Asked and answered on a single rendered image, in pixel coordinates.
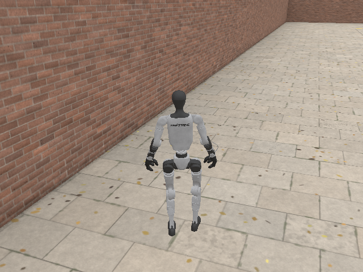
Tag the humanoid robot torso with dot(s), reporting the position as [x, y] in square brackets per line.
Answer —
[180, 134]

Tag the left robot hand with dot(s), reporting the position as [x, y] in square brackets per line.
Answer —
[150, 162]

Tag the left robot upper arm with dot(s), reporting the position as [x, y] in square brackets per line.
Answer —
[159, 130]

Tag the left robot forearm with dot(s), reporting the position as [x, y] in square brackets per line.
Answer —
[152, 151]

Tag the right robot upper arm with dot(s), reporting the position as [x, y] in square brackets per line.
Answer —
[197, 119]

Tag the right robot hand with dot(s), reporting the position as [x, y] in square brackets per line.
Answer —
[208, 159]

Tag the right robot forearm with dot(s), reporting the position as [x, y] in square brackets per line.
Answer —
[210, 148]

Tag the left robot shin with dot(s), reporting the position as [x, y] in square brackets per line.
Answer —
[170, 209]

